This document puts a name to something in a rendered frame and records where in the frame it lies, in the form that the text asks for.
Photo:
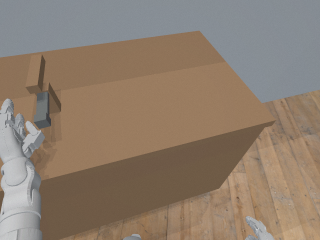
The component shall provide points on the robot left hand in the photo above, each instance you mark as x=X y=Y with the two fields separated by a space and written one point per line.
x=13 y=140

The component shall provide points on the robot left forearm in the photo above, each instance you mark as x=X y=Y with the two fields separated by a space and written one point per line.
x=20 y=213

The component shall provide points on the tap lever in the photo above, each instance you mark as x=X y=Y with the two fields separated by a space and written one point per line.
x=42 y=117

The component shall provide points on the counter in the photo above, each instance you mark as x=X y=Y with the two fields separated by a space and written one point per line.
x=136 y=125

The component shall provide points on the robot right hand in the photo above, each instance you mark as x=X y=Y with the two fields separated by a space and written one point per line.
x=259 y=229

